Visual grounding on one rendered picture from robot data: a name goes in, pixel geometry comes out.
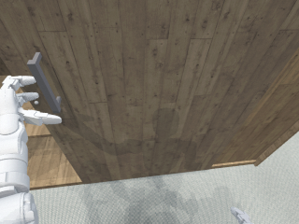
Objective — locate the left robot hand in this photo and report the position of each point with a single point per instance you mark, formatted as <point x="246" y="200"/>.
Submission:
<point x="11" y="102"/>

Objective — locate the right robot hand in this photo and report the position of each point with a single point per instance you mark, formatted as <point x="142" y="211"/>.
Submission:
<point x="242" y="217"/>

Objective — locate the robot left upper arm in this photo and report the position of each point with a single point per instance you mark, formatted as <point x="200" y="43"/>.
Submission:
<point x="18" y="208"/>

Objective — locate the wardrobe door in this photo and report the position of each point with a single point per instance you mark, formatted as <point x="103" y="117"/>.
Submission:
<point x="148" y="87"/>
<point x="274" y="115"/>

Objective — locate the left robot forearm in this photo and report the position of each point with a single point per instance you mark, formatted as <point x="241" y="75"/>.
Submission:
<point x="13" y="156"/>

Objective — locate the handle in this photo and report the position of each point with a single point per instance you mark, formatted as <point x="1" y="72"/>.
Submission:
<point x="43" y="84"/>

